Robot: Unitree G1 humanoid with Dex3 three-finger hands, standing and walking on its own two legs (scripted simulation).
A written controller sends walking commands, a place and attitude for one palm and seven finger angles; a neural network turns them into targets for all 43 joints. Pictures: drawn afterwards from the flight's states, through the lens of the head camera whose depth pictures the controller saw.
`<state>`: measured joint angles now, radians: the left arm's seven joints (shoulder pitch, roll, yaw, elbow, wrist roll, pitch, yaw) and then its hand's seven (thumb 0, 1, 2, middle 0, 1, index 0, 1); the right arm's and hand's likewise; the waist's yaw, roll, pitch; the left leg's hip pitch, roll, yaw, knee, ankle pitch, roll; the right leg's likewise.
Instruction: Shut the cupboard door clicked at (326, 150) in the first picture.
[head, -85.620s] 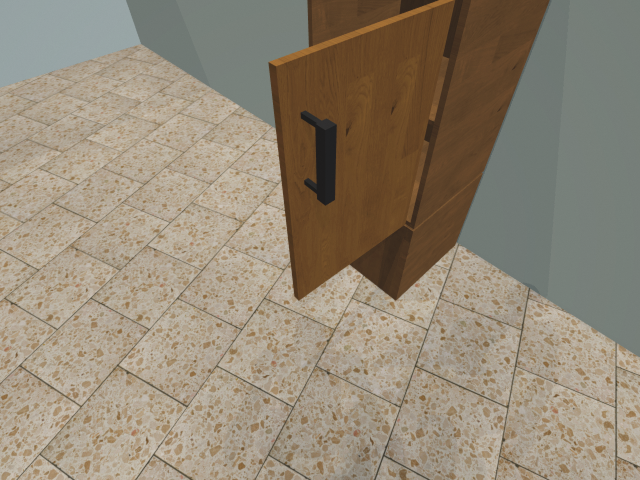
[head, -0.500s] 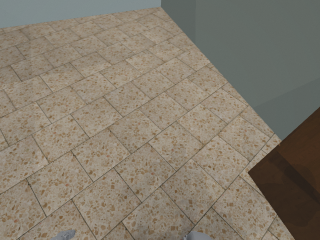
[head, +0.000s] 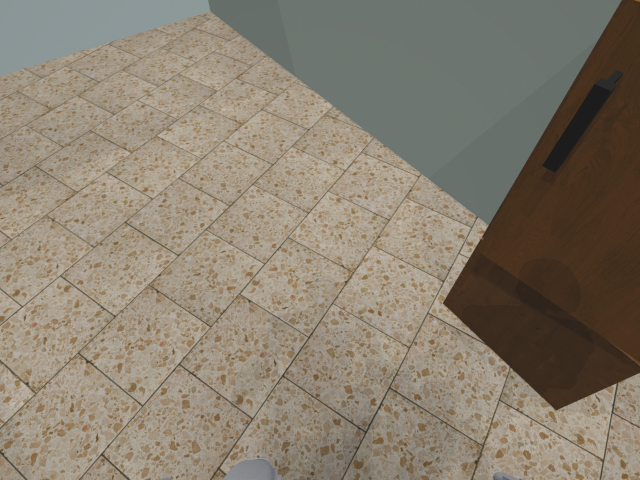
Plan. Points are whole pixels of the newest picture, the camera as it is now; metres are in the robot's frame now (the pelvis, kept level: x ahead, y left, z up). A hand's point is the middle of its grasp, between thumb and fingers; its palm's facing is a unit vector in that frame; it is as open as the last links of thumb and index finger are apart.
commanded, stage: turn to face it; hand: left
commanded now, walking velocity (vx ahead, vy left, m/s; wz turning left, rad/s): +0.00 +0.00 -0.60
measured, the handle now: (582, 123) +0.63 -0.37 +0.09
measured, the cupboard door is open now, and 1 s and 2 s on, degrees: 7 7 7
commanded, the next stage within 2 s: take the last steps up to it in 1.10 s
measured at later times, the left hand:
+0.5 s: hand (214, 435) +0.19 +0.17 -0.16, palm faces -0.33 -0.91 -0.25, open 7.4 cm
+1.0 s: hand (237, 440) +0.19 +0.14 -0.18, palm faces -0.47 -0.86 -0.19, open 7.4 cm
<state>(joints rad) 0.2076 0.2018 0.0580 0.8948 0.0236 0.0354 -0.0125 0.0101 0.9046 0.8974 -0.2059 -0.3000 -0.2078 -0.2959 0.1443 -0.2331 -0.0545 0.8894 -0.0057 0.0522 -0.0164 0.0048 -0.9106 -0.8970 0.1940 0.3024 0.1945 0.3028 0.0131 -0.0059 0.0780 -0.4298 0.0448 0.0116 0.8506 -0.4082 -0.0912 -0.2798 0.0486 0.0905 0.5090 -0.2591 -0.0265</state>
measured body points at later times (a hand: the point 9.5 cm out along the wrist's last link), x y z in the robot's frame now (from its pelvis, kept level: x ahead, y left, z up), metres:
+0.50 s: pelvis +0.01 +0.01 -0.01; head +0.05 -0.02 +0.44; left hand +0.21 +0.22 -0.14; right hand -0.04 -0.25 -0.16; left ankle +0.01 +0.13 -0.74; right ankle -0.03 -0.10 -0.73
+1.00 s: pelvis +0.04 +0.00 -0.01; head +0.08 +0.00 +0.44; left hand +0.21 +0.19 -0.16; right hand -0.01 -0.26 -0.14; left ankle +0.10 +0.10 -0.74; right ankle -0.03 -0.10 -0.74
